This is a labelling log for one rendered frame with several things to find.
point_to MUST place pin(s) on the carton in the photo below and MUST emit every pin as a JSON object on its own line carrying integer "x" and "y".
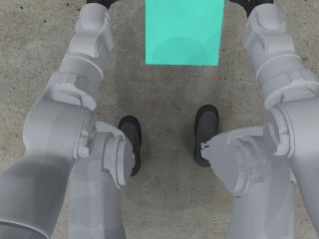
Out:
{"x": 183, "y": 32}

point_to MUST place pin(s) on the robot left hand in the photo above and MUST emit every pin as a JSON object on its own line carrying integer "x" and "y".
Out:
{"x": 106, "y": 3}

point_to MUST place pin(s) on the left robot upper arm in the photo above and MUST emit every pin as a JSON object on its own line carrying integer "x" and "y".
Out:
{"x": 32, "y": 190}

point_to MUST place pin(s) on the right robot shin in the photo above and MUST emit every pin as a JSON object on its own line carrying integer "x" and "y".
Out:
{"x": 218, "y": 144}

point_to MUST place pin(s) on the right robot forearm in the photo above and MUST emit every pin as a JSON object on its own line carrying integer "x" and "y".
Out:
{"x": 277, "y": 66}

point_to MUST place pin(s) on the left robot forearm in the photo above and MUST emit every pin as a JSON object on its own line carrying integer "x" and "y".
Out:
{"x": 83, "y": 67}

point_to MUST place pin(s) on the left robot shin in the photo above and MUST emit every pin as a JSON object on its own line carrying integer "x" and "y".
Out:
{"x": 102, "y": 126}

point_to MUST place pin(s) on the right robot upper arm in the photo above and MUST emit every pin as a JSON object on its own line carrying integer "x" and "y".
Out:
{"x": 291, "y": 129}

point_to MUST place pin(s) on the robot shin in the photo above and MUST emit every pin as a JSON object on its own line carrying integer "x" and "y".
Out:
{"x": 102, "y": 126}
{"x": 218, "y": 144}

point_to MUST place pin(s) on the robot right hand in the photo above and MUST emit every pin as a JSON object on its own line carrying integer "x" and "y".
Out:
{"x": 251, "y": 4}

